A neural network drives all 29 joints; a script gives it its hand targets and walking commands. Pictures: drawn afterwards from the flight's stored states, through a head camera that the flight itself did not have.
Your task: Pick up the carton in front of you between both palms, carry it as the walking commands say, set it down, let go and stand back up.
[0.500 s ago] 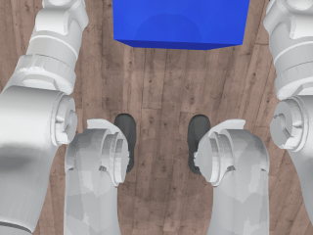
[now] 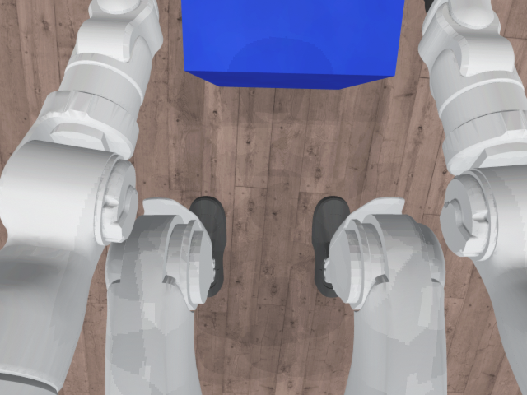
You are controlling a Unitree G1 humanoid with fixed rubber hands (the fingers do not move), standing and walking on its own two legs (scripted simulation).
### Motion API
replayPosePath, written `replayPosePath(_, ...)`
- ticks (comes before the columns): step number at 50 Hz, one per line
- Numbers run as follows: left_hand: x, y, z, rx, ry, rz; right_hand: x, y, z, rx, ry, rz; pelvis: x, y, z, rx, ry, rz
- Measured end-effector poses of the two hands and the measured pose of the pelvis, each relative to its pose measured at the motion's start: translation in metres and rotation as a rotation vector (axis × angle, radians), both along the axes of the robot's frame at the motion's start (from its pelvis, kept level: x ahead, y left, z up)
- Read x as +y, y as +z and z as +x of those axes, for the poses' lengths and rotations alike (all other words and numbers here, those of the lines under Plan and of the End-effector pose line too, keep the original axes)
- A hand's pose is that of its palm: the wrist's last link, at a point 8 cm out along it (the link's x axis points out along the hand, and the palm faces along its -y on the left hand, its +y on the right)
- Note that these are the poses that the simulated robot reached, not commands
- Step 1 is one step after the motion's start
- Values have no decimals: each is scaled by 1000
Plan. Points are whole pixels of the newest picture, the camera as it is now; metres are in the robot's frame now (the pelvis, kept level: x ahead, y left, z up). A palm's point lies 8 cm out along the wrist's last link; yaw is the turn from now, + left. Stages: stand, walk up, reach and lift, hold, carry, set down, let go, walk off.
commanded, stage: reach and lift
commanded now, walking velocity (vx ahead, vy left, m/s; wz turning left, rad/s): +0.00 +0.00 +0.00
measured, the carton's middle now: (285, 0) +0.55 -0.02 -0.25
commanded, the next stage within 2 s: none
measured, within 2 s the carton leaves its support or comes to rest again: leaves its support in 0.38 s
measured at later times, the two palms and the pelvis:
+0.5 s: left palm out of the picture +0.55 +0.13 -0.14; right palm out of the picture +0.55 -0.17 -0.12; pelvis +0.00 +0.00 +0.00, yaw +0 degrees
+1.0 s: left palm out of the picture +0.50 +0.13 +0.05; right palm out of the picture +0.50 -0.17 +0.07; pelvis +0.00 +0.01 +0.11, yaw -1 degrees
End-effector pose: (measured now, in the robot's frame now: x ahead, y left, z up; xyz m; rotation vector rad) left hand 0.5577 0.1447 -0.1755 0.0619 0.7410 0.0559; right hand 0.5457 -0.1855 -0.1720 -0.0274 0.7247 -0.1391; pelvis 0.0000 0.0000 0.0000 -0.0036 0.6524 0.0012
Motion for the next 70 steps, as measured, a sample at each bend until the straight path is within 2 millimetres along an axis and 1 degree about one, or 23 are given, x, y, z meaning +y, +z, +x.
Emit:
replayPosePath(2,-9,-1,1,-4,-21,-17,13,-1,3,-4,28,18,0,0,0,-6,2,-1)
replayPosePath(3,-10,-2,2,-6,-8,-13,17,-2,4,-5,19,16,0,0,-1,-9,2,-1)
replayPosePath(7,-10,-1,4,-3,4,-10,17,-1,7,-2,0,2,1,-1,-1,-24,7,-6)
replayPosePath(10,-10,-1,5,3,6,-17,16,-1,8,4,1,9,2,-6,-1,-26,11,-12)
replayPosePath(16,-12,-3,1,-6,9,-34,15,-3,5,-9,13,35,4,-15,0,-36,12,-14)
replayPosePath(19,-14,-2,-3,3,24,-43,14,4,6,-1,21,22,4,-16,0,-32,13,-11)
replayPosePath(21,-15,5,-3,9,23,-20,15,17,9,-16,9,15,4,-14,1,-23,12,-11)
replayPosePath(24,-16,29,-3,-16,23,-16,16,44,10,-49,-34,22,3,-7,3,-4,10,-7)
replayPosePath(28,-15,76,-12,-40,49,-46,17,88,-2,-74,-39,38,2,7,8,29,11,1)
replayPosePath(32,-14,122,-27,-36,54,-51,18,133,-18,-73,-47,42,1,30,8,56,16,-3)
replayPosePath(36,-11,154,-44,-21,63,-46,22,168,-30,-58,-43,51,2,54,4,76,13,-6)
replayPosePath(41,-8,182,-56,-17,69,-44,24,198,-39,-53,-27,38,4,79,-3,86,3,-2)
replayPosePath(48,-16,216,-56,-32,49,-52,16,231,-47,-69,-47,29,7,104,-3,92,-2,-7)
replayPosePath(53,-18,246,-57,-34,43,-42,14,258,-51,-71,-54,36,8,126,6,86,-6,-4)
replayPosePath(58,-14,278,-67,-20,57,-34,18,287,-58,-56,-44,46,7,154,20,66,-9,2)
replayPosePath(64,-8,319,-82,-25,80,-45,24,330,-67,-62,-31,49,6,190,36,22,-5,4)
replayPosePath(70,-7,358,-95,-30,92,-64,25,373,-79,-67,-37,52,5,226,47,-41,-4,1)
